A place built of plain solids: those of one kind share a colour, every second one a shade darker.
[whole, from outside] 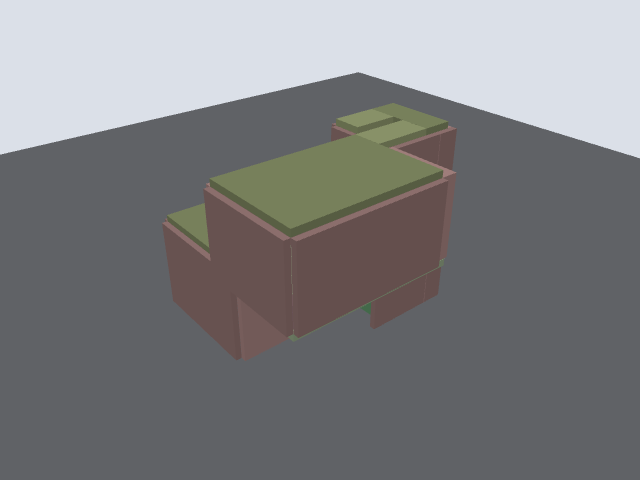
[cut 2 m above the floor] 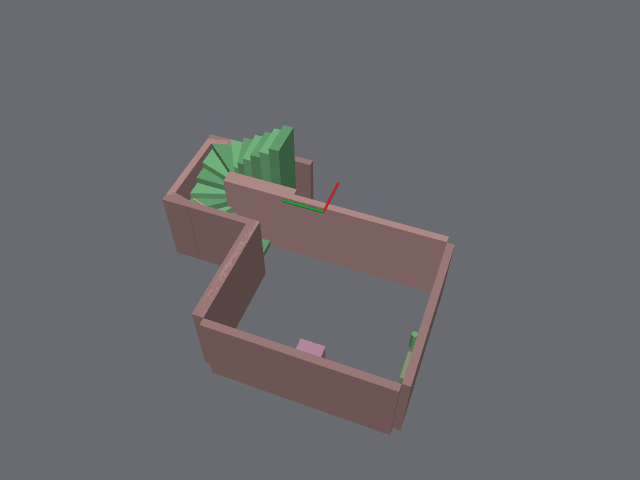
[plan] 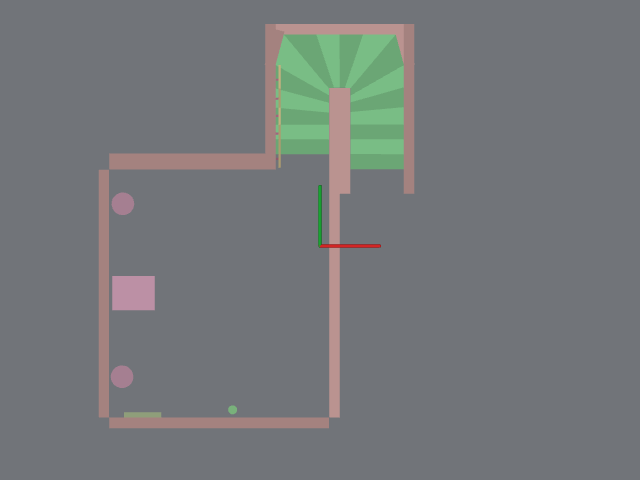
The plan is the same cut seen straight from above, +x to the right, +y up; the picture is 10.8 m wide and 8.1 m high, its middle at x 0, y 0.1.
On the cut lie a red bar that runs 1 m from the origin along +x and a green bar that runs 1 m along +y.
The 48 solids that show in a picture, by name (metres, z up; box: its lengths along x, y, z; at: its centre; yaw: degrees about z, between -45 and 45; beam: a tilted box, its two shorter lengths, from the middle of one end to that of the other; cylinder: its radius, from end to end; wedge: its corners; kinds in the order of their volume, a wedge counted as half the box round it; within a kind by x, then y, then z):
{
 "wall_1": {"box": [0.18, 4.18, 2.88], "at": [-3.65, -0.8, 1.39]},
 "wall_2": {"box": [2.81, 0.18, 2.88], "at": [-2.15, 1.38, 1.39]},
 "wall_3": {"box": [2.81, 0.27, 2.88], "at": [-2.15, 1.42, 1.39]},
 "wall_4": {"box": [3.71, 0.18, 2.88], "at": [-1.7, -2.99, 1.39]},
 "wall_5": {"box": [0.18, 2.46, 5.7], "at": [-0.84, 2.52, 2.8]},
 "wall_6": {"box": [0.18, 0.63, 5.95], "at": [-0.77, 3.34, 2.67], "yaw": -15.1},
 "wall_7": {"box": [0.9, 0.18, 2.82], "at": [-0.3, 1.2, 4.24]},
 "wall_8": {"box": [0.18, 4.18, 2.88], "at": [0.24, -0.8, 1.39]},
 "wall_9": {"box": [0.36, 1.79, 5.95], "at": [0.33, 1.77, 2.67]},
 "wall_10": {"box": [2.16, 0.18, 5.7], "at": [0.33, 3.66, 2.8]},
 "wall_11": {"box": [0.18, 4.45, 2.37], "at": [0.42, -1.34, 4.46]},
 "wall_12": {"box": [0.18, 0.63, 5.95], "at": [1.43, 3.34, 2.67], "yaw": 15.1},
 "wall_13": {"box": [0.18, 2.87, 5.7], "at": [1.5, 2.31, 2.8]},
 "wall_14": {"box": [3.04, 0.18, 2.37], "at": [2.04, -3.66, 4.46]},
 "wall_15": {"box": [2.14, 0.5, 2.37], "at": [2.49, 1.13, 4.46]},
 "wall_16": {"box": [0.18, 4.45, 2.37], "at": [3.65, -1.34, 4.46]},
 "roof_1": {"box": [3.71, 4.18, 0.2], "at": [-1.7, -0.8, 2.93]},
 "roof_2": {"box": [0.9, 1.38, 0.2], "at": [-0.3, 1.98, 5.75]},
 "roof_3": {"box": [2.16, 0.9, 0.2], "at": [0.33, 3.12, 5.75]},
 "roof_4": {"box": [0.9, 1.79, 0.2], "at": [0.96, 1.77, 5.75]},
 "roof_5": {"box": [3.04, 4.45, 0.2], "at": [2.04, -1.34, 5.75]},
 "tread_1": {"wedge": [[-0.75, 1.55, -0.05], [-0.75, 1.55, 0.18], [-0.75, 1.8, -0.05], [-0.75, 1.8, 0.18], [0.15, 1.55, -0.05], [0.15, 1.55, 0.18], [0.15, 1.8, -0.05], [0.15, 1.8, 0.18]]},
 "tread_2": {"wedge": [[-0.75, 1.8, -0.05], [-0.75, 1.8, 0.36], [-0.75, 2.05, -0.05], [-0.75, 2.05, 0.36], [0.15, 1.8, -0.05], [0.15, 1.8, 0.36], [0.15, 2.05, -0.05], [0.15, 2.05, 0.36]]},
 "tread_3": {"wedge": [[-0.75, 2.04, -0.05], [-0.75, 2.04, 0.55], [-0.75, 2.34, -0.05], [-0.75, 2.34, 0.55], [0.15, 2.04, -0.05], [0.15, 2.04, 0.55], [0.15, 2.25, -0.05], [0.15, 2.25, 0.55]]},
 "tread_4": {"wedge": [[-0.75, 2.33, -0.05], [-0.75, 2.33, 0.72], [-0.75, 2.66, -0.05], [-0.75, 2.66, 0.72], [0.15, 2.25, -0.05], [0.15, 2.25, 0.72], [0.15, 2.42, -0.05], [0.15, 2.42, 0.72]]},
 "tread_5": {"wedge": [[-0.75, 2.66, -0.05], [-0.75, 2.66, 0.9], [-0.75, 3.05, -0.05], [-0.75, 3.05, 0.9], [0.15, 2.42, -0.05], [0.15, 2.42, 0.91], [0.15, 2.54, -0.05], [0.15, 2.54, 0.91]]},
 "tread_6": {"wedge": [[-0.75, 3.05, -0.05], [-0.75, 3.05, 1.1], [-0.61, 3.57, -0.05], [-0.61, 3.57, 1.1], [0.15, 2.54, -0.05], [0.15, 2.54, 1.1], [0.15, 2.66, -0.05], [0.15, 2.66, 1.1]]},
 "tread_7": {"wedge": [[-0.61, 3.57, -0.05], [-0.61, 3.57, 1.27], [-0.06, 3.57, -0.05], [-0.06, 3.57, 1.27], [0.15, 2.65, -0.05], [0.15, 2.65, 1.27], [0.24, 2.67, -0.05], [0.24, 2.67, 1.27]]},
 "tread_8": {"wedge": [[-0.06, 3.57, -0.05], [-0.06, 3.57, 1.45], [0.24, 2.67, -0.05], [0.24, 2.67, 1.45], [0.33, 2.67, -0.05], [0.33, 2.67, 1.45], [0.33, 3.57, -0.05], [0.33, 3.57, 1.45]]},
 "tread_9": {"wedge": [[0.33, 2.67, -0.05], [0.33, 2.67, 1.64], [0.33, 3.57, -0.05], [0.33, 3.57, 1.64], [0.42, 2.67, -0.05], [0.42, 2.67, 1.64], [0.73, 3.57, -0.05], [0.73, 3.57, 1.64]]},
 "tread_10": {"wedge": [[0.42, 2.67, -0.05], [0.42, 2.67, 1.82], [0.52, 2.66, -0.05], [0.52, 2.66, 1.82], [0.73, 3.57, -0.05], [0.73, 3.57, 1.82], [1.28, 3.57, -0.05], [1.28, 3.57, 1.82]]},
 "tread_11": {"wedge": [[0.51, 1.3, -0.05], [0.51, 1.3, 3.09], [0.51, 1.55, -0.05], [0.51, 1.55, 3.09], [1.41, 1.3, -0.05], [1.41, 1.3, 3.09], [1.41, 1.55, -0.05], [1.41, 1.55, 3.09]]},
 "tread_12": {"wedge": [[0.51, 1.55, -0.05], [0.51, 1.55, 2.91], [0.51, 1.8, -0.05], [0.51, 1.8, 2.91], [1.41, 1.55, -0.05], [1.41, 1.55, 2.91], [1.41, 1.8, -0.05], [1.41, 1.8, 2.91]]},
 "tread_13": {"wedge": [[0.51, 1.8, -0.05], [0.51, 1.8, 2.73], [0.51, 2.05, -0.05], [0.51, 2.05, 2.73], [1.41, 1.8, -0.05], [1.41, 1.8, 2.73], [1.41, 2.05, -0.05], [1.41, 2.05, 2.73]]},
 "tread_14": {"wedge": [[0.51, 2.05, -0.05], [0.51, 2.05, 2.55], [0.51, 2.26, -0.05], [0.51, 2.26, 2.55], [1.41, 2.05, -0.05], [1.41, 2.05, 2.55], [1.41, 2.34, -0.05], [1.41, 2.34, 2.55]]},
 "tread_15": {"wedge": [[0.51, 2.26, -0.05], [0.51, 2.26, 2.36], [0.51, 2.42, -0.05], [0.51, 2.42, 2.36], [1.41, 2.34, -0.05], [1.41, 2.34, 2.36], [1.41, 2.68, -0.05], [1.41, 2.68, 2.36]]},
 "tread_16": {"wedge": [[0.51, 2.42, -0.05], [0.51, 2.42, 2.18], [0.51, 2.54, -0.05], [0.51, 2.54, 2.18], [1.41, 2.67, -0.05], [1.41, 2.67, 2.19], [1.41, 3.05, -0.05], [1.41, 3.05, 2.19]]},
 "tread_17": {"wedge": [[0.51, 2.53, -0.05], [0.51, 2.53, 2.0], [0.51, 2.66, -0.05], [0.51, 2.66, 2.0], [1.28, 3.57, -0.05], [1.28, 3.57, 2.0], [1.42, 3.05, -0.05], [1.42, 3.05, 2.0]]},
 "floor_1": {"box": [3.04, 4.87, 0.22], "at": [2.04, -1.13, 3.17]},
 "bin_1": {"cylinder": 0.19, "from": [-3.34, -2.21, 0.0], "to": [-3.34, -2.21, 0.62]},
 "bin_2": {"cylinder": 0.19, "from": [-3.33, 0.71, 0.0], "to": [-3.33, 0.71, 0.75]},
 "bin_3": {"box": [0.72, 0.58, 1.11], "at": [-3.15, -0.8, 0.51]},
 "cabinet_1": {"box": [0.63, 0.09, 0.68], "at": [-2.99, -2.85, 1.41]},
 "guard_rail_1": {"wedge": [[-0.7, 1.32, 0.92], [-0.7, 1.32, 0.97], [-0.7, 2.04, 1.45], [-0.7, 2.04, 1.5], [-0.66, 1.32, 0.92], [-0.66, 1.32, 0.97], [-0.66, 2.04, 1.45], [-0.66, 2.04, 1.5]]},
 "guard_rail_2": {"wedge": [[-0.7, 2.04, 1.45], [-0.7, 2.04, 1.5], [-0.7, 2.33, 1.63], [-0.7, 2.33, 1.68], [-0.66, 2.04, 1.45], [-0.66, 2.04, 1.5], [-0.66, 2.33, 1.63], [-0.66, 2.33, 1.68]]},
 "guard_rail_3": {"wedge": [[-0.7, 2.33, 1.63], [-0.7, 2.33, 1.68], [-0.7, 2.66, 1.81], [-0.7, 2.66, 1.86], [-0.66, 2.33, 1.63], [-0.66, 2.33, 1.68], [-0.66, 2.66, 1.81], [-0.66, 2.66, 1.86]]},
 "guard_rail_4": {"wedge": [[-0.7, 2.66, 1.81], [-0.7, 2.66, 1.86], [-0.7, 3.05, 2.01], [-0.7, 3.05, 2.05], [-0.66, 2.66, 1.81], [-0.66, 2.66, 1.86], [-0.66, 3.05, 2.01], [-0.66, 3.05, 2.05]]},
 "extinguisher_1": {"cylinder": 0.07, "from": [-1.47, -2.77, 0.0], "to": [-1.47, -2.77, 0.52]}
}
